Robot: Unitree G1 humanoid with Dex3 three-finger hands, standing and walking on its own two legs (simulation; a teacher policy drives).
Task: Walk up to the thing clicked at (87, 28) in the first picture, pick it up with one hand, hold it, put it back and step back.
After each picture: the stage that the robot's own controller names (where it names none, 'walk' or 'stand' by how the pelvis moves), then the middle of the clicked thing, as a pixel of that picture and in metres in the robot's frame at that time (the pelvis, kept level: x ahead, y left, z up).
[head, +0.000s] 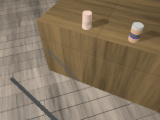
stand; (86, 20) +0.96 -0.04 -0.12
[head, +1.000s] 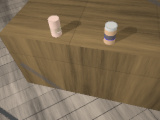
walk; (55, 26) +0.82 +0.19 -0.09
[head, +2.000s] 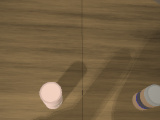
walk; (52, 96) +0.29 +0.12 -0.08
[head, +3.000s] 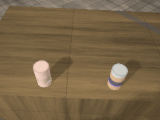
stand; (42, 74) +0.46 +0.19 -0.09
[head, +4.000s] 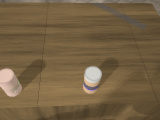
walk; (9, 83) +0.39 +0.29 -0.09
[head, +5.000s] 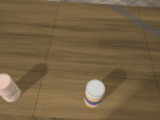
stand; (7, 88) +0.35 +0.31 -0.08
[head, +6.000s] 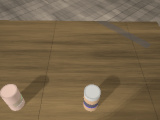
stand; (13, 97) +0.37 +0.31 -0.12
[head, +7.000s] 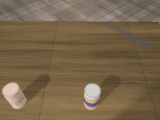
stand; (15, 96) +0.38 +0.31 -0.12
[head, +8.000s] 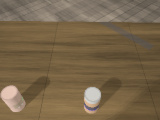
stand; (13, 99) +0.36 +0.31 -0.12
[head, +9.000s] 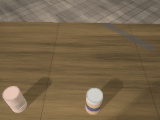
stand; (15, 99) +0.36 +0.30 -0.12
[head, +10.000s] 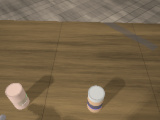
rise first; (18, 96) +0.37 +0.30 -0.12
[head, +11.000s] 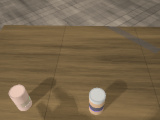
rise first; (21, 98) +0.38 +0.30 -0.12
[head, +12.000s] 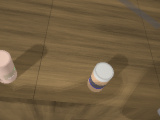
go down; (3, 67) +0.40 +0.27 -0.04
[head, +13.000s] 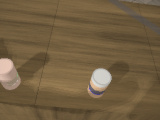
go down; (7, 74) +0.40 +0.28 -0.04
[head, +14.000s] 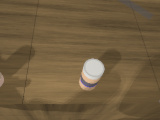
close in; out of the picture +0.39 +0.29 -0.01
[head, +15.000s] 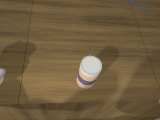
close; out of the picture +0.40 +0.28 +0.00
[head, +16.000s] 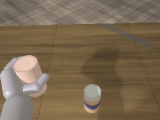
lift; (31, 77) +0.33 +0.17 +0.12
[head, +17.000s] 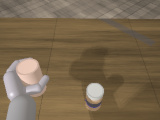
hold; (32, 78) +0.35 +0.17 +0.07
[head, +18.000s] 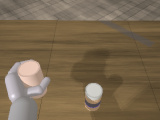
hold; (33, 80) +0.34 +0.17 +0.07
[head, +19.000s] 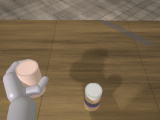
hold; (31, 79) +0.34 +0.17 +0.07
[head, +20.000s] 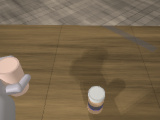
crouch; (13, 77) +0.33 +0.23 +0.11
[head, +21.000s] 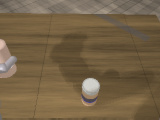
lower; (0, 59) +0.41 +0.26 +0.09
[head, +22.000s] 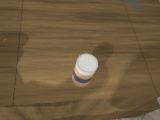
lower; out of the picture +0.43 +0.28 +0.00
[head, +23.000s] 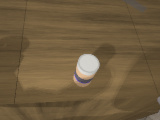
lower; out of the picture +0.41 +0.28 +0.00
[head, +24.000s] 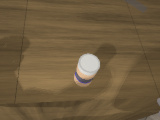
lower; out of the picture +0.41 +0.28 +0.00
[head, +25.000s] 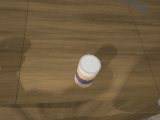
lower; out of the picture +0.41 +0.28 +0.00
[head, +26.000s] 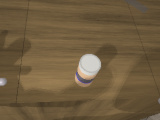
open; out of the picture +0.41 +0.28 +0.00
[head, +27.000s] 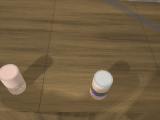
sink last; (13, 80) +0.39 +0.26 -0.05
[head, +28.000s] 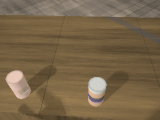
stand; (19, 85) +0.41 +0.29 -0.05
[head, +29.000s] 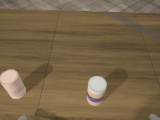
stand; (13, 84) +0.39 +0.29 -0.05
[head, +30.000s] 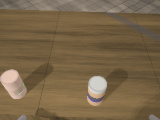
stand; (14, 84) +0.39 +0.29 -0.05
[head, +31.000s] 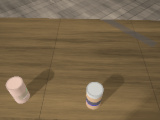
stand; (18, 90) +0.40 +0.29 -0.10
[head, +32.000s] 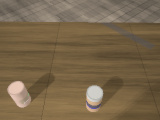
stand; (20, 94) +0.39 +0.29 -0.12
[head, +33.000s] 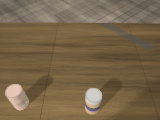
stand; (17, 97) +0.38 +0.29 -0.12
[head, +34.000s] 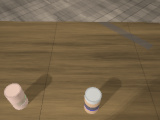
stand; (16, 97) +0.38 +0.30 -0.12
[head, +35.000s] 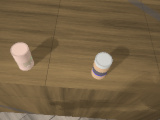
walk; (23, 57) +0.47 +0.25 -0.09
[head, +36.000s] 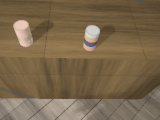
walk; (23, 34) +0.62 +0.29 -0.10
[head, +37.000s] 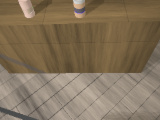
walk; (27, 7) +0.90 +0.37 -0.10
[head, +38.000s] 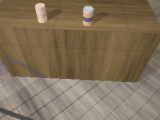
stand; (41, 13) +1.00 +0.29 -0.11
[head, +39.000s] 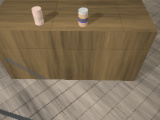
stand; (38, 16) +1.02 +0.30 -0.12
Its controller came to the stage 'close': yes
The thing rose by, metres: 0.21
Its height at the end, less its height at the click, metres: +0.00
